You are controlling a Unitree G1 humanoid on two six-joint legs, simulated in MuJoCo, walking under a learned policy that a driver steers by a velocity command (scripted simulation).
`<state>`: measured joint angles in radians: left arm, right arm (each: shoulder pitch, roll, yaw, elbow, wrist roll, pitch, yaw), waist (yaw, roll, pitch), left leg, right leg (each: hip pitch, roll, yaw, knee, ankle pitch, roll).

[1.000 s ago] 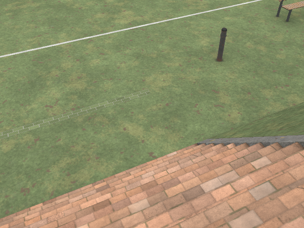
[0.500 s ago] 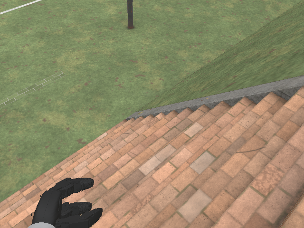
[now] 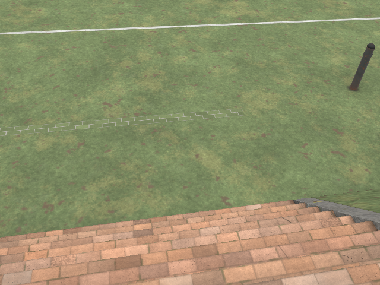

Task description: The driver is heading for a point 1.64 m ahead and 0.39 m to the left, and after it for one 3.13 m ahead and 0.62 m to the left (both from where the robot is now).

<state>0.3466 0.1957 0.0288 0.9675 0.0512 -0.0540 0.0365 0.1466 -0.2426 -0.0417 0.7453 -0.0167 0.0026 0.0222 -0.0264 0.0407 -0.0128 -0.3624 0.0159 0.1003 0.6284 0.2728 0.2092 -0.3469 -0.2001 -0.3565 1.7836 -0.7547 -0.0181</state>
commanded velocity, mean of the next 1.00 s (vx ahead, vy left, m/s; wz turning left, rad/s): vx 0.20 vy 0.00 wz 0.53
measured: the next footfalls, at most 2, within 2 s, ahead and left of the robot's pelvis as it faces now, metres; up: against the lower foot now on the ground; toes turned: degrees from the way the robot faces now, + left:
right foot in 0.50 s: +0.33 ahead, -0.16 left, -0.22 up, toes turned +40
left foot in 0.90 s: +0.12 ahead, +0.00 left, +0.00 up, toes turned +36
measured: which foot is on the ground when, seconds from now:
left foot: down 0.00-0.52, up 0.54-0.88, down 0.90-1.00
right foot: down 0.00-0.00, up 0.02-0.48, down 0.50-0.96, up 0.98-1.00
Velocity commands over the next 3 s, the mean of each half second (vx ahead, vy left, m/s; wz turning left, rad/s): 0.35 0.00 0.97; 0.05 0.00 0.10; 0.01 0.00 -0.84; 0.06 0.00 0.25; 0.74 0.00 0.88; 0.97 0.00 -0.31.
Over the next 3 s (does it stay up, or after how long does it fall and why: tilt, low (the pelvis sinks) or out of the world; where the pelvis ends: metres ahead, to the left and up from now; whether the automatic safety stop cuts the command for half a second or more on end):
stays up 0.70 -0.03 -0.71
